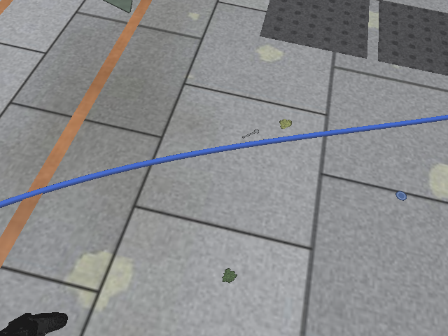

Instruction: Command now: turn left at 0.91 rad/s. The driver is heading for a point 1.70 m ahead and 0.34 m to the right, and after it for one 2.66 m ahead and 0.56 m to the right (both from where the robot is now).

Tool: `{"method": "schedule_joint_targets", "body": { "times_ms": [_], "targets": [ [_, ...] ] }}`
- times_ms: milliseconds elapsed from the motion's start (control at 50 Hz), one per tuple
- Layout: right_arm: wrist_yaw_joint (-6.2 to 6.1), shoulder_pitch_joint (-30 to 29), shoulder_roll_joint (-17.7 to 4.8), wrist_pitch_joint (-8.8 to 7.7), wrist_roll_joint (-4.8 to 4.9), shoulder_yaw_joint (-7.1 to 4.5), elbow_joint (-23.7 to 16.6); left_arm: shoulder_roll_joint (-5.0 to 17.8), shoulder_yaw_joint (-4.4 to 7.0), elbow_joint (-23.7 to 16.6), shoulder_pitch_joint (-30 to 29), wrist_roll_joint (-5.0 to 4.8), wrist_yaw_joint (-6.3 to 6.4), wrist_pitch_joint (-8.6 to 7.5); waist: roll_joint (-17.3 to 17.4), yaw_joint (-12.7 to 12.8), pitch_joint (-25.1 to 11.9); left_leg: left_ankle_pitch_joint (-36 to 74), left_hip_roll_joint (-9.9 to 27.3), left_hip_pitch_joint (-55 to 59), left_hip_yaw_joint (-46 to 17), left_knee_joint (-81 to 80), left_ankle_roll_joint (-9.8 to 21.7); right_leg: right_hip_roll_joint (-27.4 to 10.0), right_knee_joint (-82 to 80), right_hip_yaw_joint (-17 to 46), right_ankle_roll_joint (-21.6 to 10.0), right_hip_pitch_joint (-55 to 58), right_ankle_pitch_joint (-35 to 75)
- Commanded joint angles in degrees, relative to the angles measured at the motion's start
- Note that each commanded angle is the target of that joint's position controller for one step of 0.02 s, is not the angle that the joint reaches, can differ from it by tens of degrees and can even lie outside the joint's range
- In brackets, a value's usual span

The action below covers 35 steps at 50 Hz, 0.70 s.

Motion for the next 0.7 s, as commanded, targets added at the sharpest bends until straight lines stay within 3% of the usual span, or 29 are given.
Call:
{"method": "schedule_joint_targets", "body": {
  "times_ms": [20,60,120,180,220,240,260,280,300,340,360,400,420,440,480,520,560,580,600,620,640,660,700],
  "targets": [
    [-1.05,-1.78,-10.07,-0.59,0.22,-2.85,-4.92,2.48,0.3,-3.44,-1.1,-0.33,0.14,-0.95,7.3,0.82,-10.25,24.64,11.26,12.27,-15.35,-4.8,8.99,2.07,-6.92,1.61,1.33,-3.41,3.3],
    [-1.34,-3.13,-9.89,-0.17,-0.01,-2.64,-5.36,2.8,0.21,-2.55,-0.09,-0.55,-0.08,-0.88,9.05,0.94,-10.54,20.94,11.32,12.21,-15.14,-3.97,8.29,1.88,-11.5,1.43,1.84,-2.1,4.84],
    [-1.02,-3.13,-7.12,-0.04,-1.31,-1.12,-4.98,2.77,-0.27,-1.44,0.67,-0.68,-0.79,-0.59,10.98,-1.01,-11.32,22.72,12.09,9.34,-13.57,-2.34,8.03,-0.56,-15.19,-0.49,1.76,4.43,5.25],
    [0.03,-4.28,-2.09,-0.5,-2.58,1.49,-3.39,1.59,-1.14,-1.05,1.75,-0.84,-1.8,-0.87,10.6,-1.15,-10.46,23.07,12.64,5.73,-12.2,-1.85,7.98,-2.83,-21.08,-1.77,0.05,12.77,4.42],
    [0.54,-5.7,-2.73,-1.0,-2.6,1.71,-2.45,1.9,-1.2,-1.25,2.24,-1.18,-2.33,-1.25,10.64,-0.22,-7.42,18.41,11.91,3.51,-10.93,-1.45,6.98,-1.89,-29.57,-3.77,-1.82,17.54,7.94],
    [0.49,-4.79,-4.34,-1.18,-2.25,1.22,-1.74,3.38,-0.93,-1.89,1.74,-1.1,-2.45,-1.46,9.96,-0.01,-5.43,15.04,10.55,3.6,-10.36,-0.95,5.65,-1.14,-35.13,-3.96,-2.96,18.43,13.64],
    [0.22,-2.99,-5.98,-1.49,-2.38,0.58,-1.33,6.31,-0.36,-2.74,1.21,-0.79,-2.37,-1.65,7.39,-1.03,-4.98,9.58,8.25,4.56,-9.42,0.95,3.76,-2.29,-35.57,-0.69,-4.31,18.64,23.35],
    [-0.14,-0.56,-6.4,-1.8,-3.23,0.18,-1.68,10.36,0.5,-3.69,1.03,-0.8,-2.29,-1.87,0.59,-3.71,-4.99,2.71,3.39,4.04,-5.49,5.97,1.26,-5.89,-34.78,6.18,-7.24,18.51,36.33],
    [-0.61,-0.81,-5.72,-1.89,-3.58,0.13,-2.35,11.93,1.26,-2.84,2.71,-1.61,-2.45,-1.95,-6.92,-3.96,-5.57,-1.83,-1.41,2.23,0.5,11.27,-2.26,-9.66,-37.3,13.41,-13.2,18.08,36.59],
    [-1.41,-6.99,-4.44,-1.9,-2.41,0.03,-4.29,9.61,1.0,-1.67,9.22,-1.14,-2.19,-2.03,-12.98,0.84,-7.18,-17.92,-4.8,-7.49,1.06,22.09,-5.05,-15.91,-41.96,27.94,-21.12,25.18,36.7],
    [-1.39,-9.37,-3.94,-1.67,-1.75,-0.02,-5.19,9.67,1.16,-0.97,12.78,-0.83,-1.98,-2.42,-12.51,3.2,-8.45,-27.6,-5.0,-13.46,-1.47,31.01,-5.57,-17.5,-43.2,31.43,-22.6,30.12,36.75],
    [-0.81,-8.88,-2.51,-1.51,-1.15,-0.03,-5.0,10.45,1.78,-1.56,10.43,-1.76,-0.87,-2.48,-6.38,1.48,-10.1,-23.35,-2.27,-16.06,-4.41,35.26,-6.16,-14.99,-41.02,26.67,-19.1,31.74,35.11],
    [-0.6,-9.08,-1.63,-1.67,-1.14,0.11,-4.85,9.64,1.86,-2.17,8.17,-2.64,-0.21,-1.73,-5.44,0.73,-9.92,-20.35,-1.58,-15.19,-3.84,29.41,-6.51,-12.24,-41.0,23.64,-16.59,30.77,32.51],
    [-0.4,-9.53,-0.65,-1.92,-0.95,0.26,-4.66,8.79,1.9,-2.71,6.8,-3.13,0.32,-0.59,-5.75,0.64,-9.8,-18.14,-1.88,-13.55,-2.69,23.68,-7.05,-10.13,-41.13,22.2,-14.93,29.8,29.93],
    [0.39,-8.6,0.89,-2.5,-0.42,0.45,-3.78,8.81,2.41,-3.76,5.92,-2.75,1.02,1.54,-7.67,0.74,-11.19,-13.41,-3.63,-7.57,-0.99,15.99,-7.66,-7.84,-40.93,21.82,-13.85,26.93,28.4],
    [1.18,-5.49,0.18,-2.86,-0.01,0.03,-2.4,9.21,2.87,-4.78,5.25,-2.72,0.97,2.48,-9.35,0.37,-12.28,-9.28,-4.43,-1.5,-0.37,7.81,-7.4,-7.11,-40.76,23.16,-13.28,24.12,26.17],
    [1.33,-0.24,-1.29,-2.97,-0.15,-1.0,-0.3,8.45,2.66,-5.86,3.09,-3.66,0.87,2.72,-8.79,-2.32,-12.38,0.73,-3.59,8.13,0.79,-5.55,-6.24,-4.72,-38.92,23.36,-10.66,18.4,17.17],
    [0.86,1.47,-4.49,-2.72,-0.62,-2.08,0.12,6.13,2.0,-5.85,4.96,-3.34,0.82,2.68,-4.33,-1.7,-12.47,1.87,3.91,15.99,-5.01,-8.78,-3.59,-1.18,-33.59,20.59,-7.53,10.29,3.76],
    [0.34,-1.56,-9.87,-1.9,-2.33,-2.91,-1.5,1.68,0.95,-6.18,8.83,-2.42,0.52,2.38,13.97,1.67,-10.99,1.39,19.17,18.38,-23.38,-12.03,4.33,7.98,-18.36,9.29,-3.95,-2.19,-13.56],
    [0.76,-3.79,-8.63,-2.48,-5.11,-2.41,-2.77,6.64,2.22,-6.53,9.59,-1.68,0.36,1.35,15.59,2.22,-8.31,3.3,26.54,10.26,-30.09,-13.8,9.94,3.13,-6.31,8.38,-2.12,-4.23,-15.14],
    [0.43,-7.67,-5.27,-2.99,-4.75,-1.42,-3.94,10.17,3.31,-5.31,9.87,-1.95,0.17,1.34,10.37,3.47,-5.53,3.59,23.78,7.29,-23.48,-13.29,9.76,0.57,-0.18,6.85,-1.37,-3.26,-10.77],
    [0.0,-10.31,-3.21,-3.23,-3.67,-0.86,-4.16,10.45,3.59,-3.77,10.94,-2.04,0.21,1.81,7.19,4.05,-3.78,2.64,18.9,6.15,-15.93,-12.34,7.26,-0.29,2.26,5.54,-0.57,-3.15,-6.26],
    [-1.2,-10.55,-2.65,-3.32,-2.3,-0.43,-4.05,7.77,2.97,-3.12,11.71,-1.95,0.09,2.59,7.42,3.19,-3.19,9.63,15.28,7.94,-7.31,-10.8,5.87,-1.4,8.07,3.44,1.1,-5.41,-0.32]
  ]
}}
Velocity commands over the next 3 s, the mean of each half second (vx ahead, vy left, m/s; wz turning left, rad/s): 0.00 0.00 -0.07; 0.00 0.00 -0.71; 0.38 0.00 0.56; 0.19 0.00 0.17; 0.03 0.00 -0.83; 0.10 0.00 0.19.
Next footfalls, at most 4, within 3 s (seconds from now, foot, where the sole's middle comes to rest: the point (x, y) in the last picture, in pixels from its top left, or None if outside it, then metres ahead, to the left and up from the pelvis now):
0.26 right None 0.11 -0.15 -0.78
0.58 left None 0.11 0.09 -0.78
1.04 right None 0.03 -0.16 -0.78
1.54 left None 0.35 0.09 -0.78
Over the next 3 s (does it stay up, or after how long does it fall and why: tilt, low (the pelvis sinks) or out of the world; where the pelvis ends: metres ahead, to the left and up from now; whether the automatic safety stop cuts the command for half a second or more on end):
stays up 0.52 0.06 0.00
